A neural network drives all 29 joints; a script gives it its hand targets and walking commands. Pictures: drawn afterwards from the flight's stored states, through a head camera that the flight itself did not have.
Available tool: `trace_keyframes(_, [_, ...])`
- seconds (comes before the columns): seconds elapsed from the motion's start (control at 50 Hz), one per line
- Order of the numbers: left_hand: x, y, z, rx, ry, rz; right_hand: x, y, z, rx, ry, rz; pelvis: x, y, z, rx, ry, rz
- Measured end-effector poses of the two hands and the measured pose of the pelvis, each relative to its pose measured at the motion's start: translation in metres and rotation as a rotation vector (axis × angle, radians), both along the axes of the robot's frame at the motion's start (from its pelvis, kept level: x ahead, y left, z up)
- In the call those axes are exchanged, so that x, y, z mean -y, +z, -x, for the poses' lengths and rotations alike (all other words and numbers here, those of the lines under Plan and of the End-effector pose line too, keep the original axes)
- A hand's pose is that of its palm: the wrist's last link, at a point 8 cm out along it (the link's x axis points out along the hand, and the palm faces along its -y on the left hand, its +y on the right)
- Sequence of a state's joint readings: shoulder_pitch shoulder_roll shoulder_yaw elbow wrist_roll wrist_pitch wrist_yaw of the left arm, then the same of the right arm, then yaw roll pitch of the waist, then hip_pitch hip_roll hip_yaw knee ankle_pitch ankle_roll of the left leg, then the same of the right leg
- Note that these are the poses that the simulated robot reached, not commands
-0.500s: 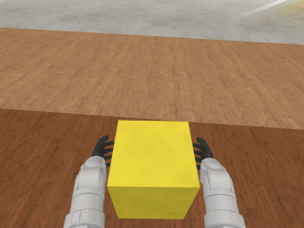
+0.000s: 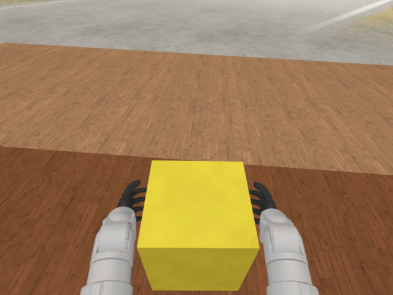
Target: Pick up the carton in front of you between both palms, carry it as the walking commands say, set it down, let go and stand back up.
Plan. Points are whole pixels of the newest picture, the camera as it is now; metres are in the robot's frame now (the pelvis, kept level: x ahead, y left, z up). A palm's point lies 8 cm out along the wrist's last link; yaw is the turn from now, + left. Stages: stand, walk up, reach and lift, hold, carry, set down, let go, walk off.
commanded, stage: reach and lift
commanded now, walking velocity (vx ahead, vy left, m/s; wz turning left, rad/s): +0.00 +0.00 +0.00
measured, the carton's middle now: (196, 227) +0.30 +0.00 -0.04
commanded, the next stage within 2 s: hold in 0.08 s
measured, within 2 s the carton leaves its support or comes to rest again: neither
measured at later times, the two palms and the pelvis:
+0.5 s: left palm (124, 213) +0.28 +0.15 +0.05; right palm (270, 216) +0.28 -0.15 +0.05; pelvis -0.01 +0.00 +0.00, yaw +0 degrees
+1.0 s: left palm (125, 210) +0.28 +0.15 +0.05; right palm (270, 213) +0.28 -0.15 +0.05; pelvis +0.00 +0.00 +0.00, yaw +0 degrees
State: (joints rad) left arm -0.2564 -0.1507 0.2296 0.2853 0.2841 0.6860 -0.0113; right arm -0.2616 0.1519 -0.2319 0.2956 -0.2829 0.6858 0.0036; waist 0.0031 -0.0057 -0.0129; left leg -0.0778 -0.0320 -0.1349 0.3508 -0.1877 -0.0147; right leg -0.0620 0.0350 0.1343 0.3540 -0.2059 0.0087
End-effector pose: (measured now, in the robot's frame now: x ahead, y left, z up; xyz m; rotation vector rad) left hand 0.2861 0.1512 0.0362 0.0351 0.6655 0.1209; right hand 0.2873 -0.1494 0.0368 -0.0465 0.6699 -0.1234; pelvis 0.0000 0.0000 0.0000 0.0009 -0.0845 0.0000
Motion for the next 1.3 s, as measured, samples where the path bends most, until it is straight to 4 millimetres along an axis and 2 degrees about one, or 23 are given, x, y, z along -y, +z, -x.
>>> trace_keyframes(0.16, [-0.001,0.006,0.003,0.012,0.005,0.006,-0.001,0.006,0.003,0.012,-0.005,-0.008,-0.001,0.0,0.004,0.014,-0.001,0.001])
trace_keyframes(0.3, [-0.001,0.022,0.006,0.044,0.007,0.014,-0.001,0.022,0.007,0.044,-0.014,-0.015,-0.002,0.0,0.008,0.035,-0.001,0.001])
trace_keyframes(0.54, [0.0,0.018,0.008,0.019,0.008,0.02,0.0,0.016,0.011,0.02,-0.024,-0.024,-0.003,-0.001,0.015,0.047,-0.004,0.0])
trace_keyframes(1.0, [0.001,0.017,0.003,0.012,0.003,0.005,0.001,0.016,0.004,0.013,-0.007,-0.009,0.0,0.001,0.003,0.04,-0.001,0.0])
trace_keyframes(1.3, [0.0,0.016,0.007,0.013,0.003,0.006,0.0,0.016,0.008,0.013,-0.008,-0.01,-0.001,0.0,0.007,0.044,-0.001,0.0])
